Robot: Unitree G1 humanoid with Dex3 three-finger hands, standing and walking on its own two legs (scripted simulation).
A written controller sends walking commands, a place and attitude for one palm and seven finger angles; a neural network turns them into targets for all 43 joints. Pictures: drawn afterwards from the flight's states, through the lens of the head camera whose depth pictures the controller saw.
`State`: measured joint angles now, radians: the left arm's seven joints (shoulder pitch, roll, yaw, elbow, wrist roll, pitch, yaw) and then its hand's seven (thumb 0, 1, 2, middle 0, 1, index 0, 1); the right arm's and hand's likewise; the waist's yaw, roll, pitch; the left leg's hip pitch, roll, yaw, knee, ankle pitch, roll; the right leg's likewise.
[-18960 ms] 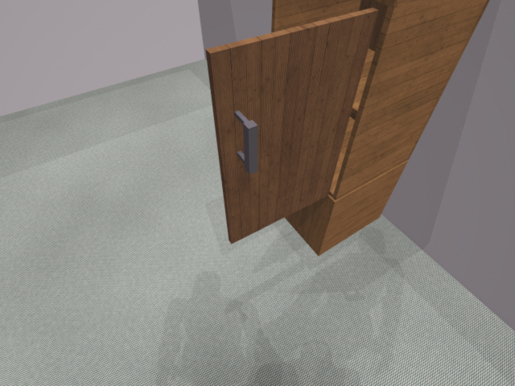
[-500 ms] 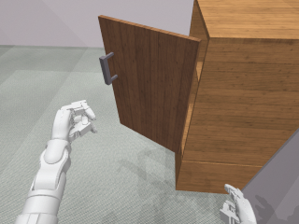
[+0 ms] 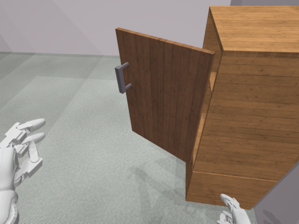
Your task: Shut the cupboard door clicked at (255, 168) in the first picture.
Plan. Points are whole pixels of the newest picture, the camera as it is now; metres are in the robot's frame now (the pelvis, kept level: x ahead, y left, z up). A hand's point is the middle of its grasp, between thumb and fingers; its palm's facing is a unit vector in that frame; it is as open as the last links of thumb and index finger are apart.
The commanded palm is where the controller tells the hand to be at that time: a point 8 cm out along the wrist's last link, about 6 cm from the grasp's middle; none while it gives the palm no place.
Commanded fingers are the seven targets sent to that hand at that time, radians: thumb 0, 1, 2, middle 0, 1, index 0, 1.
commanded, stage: draw the hand back to the body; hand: left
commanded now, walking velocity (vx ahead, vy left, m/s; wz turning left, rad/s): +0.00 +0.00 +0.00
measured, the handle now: (124, 77) +0.66 +0.19 +0.06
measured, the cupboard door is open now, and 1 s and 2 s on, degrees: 61 61 61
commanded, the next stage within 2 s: step back with the hand held close in 0.40 s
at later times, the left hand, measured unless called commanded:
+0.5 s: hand (45, 157) +0.20 +0.24 +0.16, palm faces +0.44 -0.79 -0.42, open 7.4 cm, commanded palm +0.15 +0.28 +0.17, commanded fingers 0.00 0.90 0.90 -0.20 -0.30 -0.20 -0.30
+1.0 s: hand (21, 166) +0.17 +0.28 +0.16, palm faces +0.38 -0.79 -0.49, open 7.4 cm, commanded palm +0.11 +0.31 +0.17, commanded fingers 0.00 0.90 0.90 -0.20 -0.30 -0.20 -0.30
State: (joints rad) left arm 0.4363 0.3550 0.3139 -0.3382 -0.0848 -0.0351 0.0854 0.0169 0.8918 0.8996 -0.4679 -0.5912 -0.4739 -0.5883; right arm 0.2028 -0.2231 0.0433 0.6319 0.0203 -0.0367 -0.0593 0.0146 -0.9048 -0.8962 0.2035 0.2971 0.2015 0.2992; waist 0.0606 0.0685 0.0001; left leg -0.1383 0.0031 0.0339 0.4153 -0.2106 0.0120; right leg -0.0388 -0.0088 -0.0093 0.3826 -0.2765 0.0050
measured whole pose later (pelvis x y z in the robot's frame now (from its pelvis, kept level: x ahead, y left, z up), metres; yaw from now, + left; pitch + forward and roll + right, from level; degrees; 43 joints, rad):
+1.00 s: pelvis -0.03 +0.02 -0.01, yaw -1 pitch +1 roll -1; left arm 0.55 0.46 0.42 -0.45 -0.09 -0.12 0.12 0.01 0.89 0.90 -0.21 -0.31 -0.22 -0.30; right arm 0.16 -0.23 0.00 0.53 0.03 0.07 -0.10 0.01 -0.91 -0.90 0.20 0.30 0.20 0.30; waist 0.00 0.02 -0.03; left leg -0.32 0.01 0.06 0.50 -0.20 0.04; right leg -0.23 -0.01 0.02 0.48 -0.26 0.03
